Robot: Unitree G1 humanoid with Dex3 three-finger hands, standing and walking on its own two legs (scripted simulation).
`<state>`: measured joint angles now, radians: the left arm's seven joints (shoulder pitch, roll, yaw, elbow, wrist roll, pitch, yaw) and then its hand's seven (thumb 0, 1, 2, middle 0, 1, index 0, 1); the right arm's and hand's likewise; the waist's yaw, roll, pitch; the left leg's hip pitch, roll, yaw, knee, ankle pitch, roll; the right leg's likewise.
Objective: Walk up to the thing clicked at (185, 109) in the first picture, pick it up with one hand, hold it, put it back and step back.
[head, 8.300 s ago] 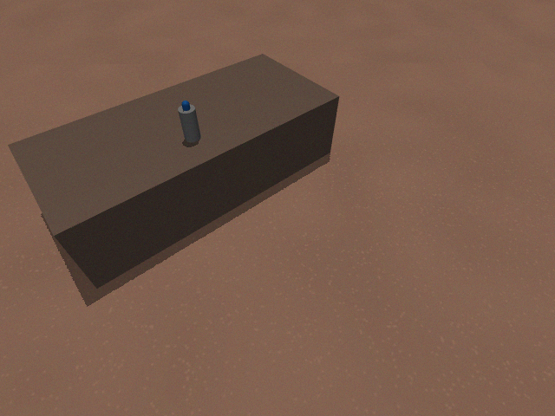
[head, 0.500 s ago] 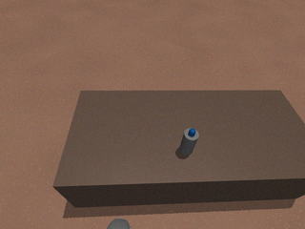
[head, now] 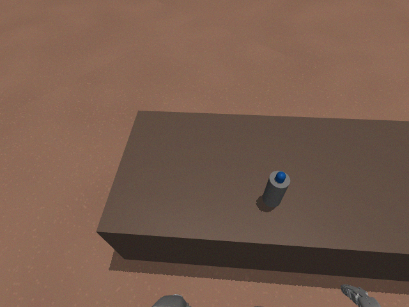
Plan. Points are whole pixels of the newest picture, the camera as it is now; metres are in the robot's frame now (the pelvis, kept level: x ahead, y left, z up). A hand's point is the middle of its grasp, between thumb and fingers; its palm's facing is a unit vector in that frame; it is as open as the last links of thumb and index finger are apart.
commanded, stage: walk up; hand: right
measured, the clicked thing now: (276, 187) +0.53 -0.21 -0.30
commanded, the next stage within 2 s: stand in 1.28 s
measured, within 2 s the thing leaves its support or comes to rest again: neither
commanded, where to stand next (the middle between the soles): +0.06 +0.02 m, yaw -2 degrees
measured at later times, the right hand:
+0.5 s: hand out of the picture +0.09 -0.22 -0.13, palm faces +0.00 +0.94 -0.34, open 7.4 cm
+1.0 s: hand out of the picture +0.06 -0.23 -0.12, palm faces +0.05 +0.94 -0.34, open 7.4 cm
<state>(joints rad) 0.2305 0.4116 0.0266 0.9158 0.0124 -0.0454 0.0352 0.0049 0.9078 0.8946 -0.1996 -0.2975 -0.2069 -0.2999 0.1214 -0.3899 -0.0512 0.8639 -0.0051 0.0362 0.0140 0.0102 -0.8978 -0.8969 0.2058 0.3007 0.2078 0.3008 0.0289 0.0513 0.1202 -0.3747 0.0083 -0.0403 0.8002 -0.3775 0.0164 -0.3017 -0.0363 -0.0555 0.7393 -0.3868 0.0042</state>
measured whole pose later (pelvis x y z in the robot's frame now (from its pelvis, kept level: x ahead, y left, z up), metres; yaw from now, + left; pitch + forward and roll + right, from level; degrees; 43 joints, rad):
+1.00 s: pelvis +0.00 +0.03 +0.04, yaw -3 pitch -2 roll +0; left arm 0.08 0.36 0.00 1.15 0.01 -0.02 -0.01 0.00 0.91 0.89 -0.20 -0.30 -0.21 -0.30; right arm 0.08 -0.36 -0.03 1.16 -0.01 0.00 0.02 0.01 -0.90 -0.90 0.20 0.30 0.20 0.30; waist 0.00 0.00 0.06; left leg -0.15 0.03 0.05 0.37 -0.18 -0.02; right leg -0.14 -0.04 0.04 0.36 -0.18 0.04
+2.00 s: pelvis +0.01 +0.02 +0.04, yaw -2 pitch -2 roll +0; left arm 0.12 0.36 0.00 1.13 0.01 -0.01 -0.01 0.00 0.91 0.89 -0.20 -0.30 -0.21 -0.30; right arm 0.09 -0.35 -0.02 1.14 -0.01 -0.01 0.01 0.01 -0.90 -0.90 0.20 0.30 0.21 0.30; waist 0.00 0.00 0.05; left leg -0.13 0.04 0.03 0.34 -0.18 -0.02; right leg -0.11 -0.04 0.02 0.32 -0.18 0.04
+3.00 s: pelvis +0.01 +0.02 +0.04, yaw -2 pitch -2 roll +0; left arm 0.12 0.36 0.00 1.12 0.02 -0.01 -0.01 0.00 0.91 0.89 -0.20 -0.30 -0.21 -0.30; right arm 0.10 -0.35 -0.01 1.13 -0.01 -0.01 0.01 0.01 -0.90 -0.90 0.20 0.30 0.21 0.30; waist 0.00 0.00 0.05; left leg -0.12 0.03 0.03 0.34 -0.19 -0.02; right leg -0.10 -0.04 0.02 0.32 -0.19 0.04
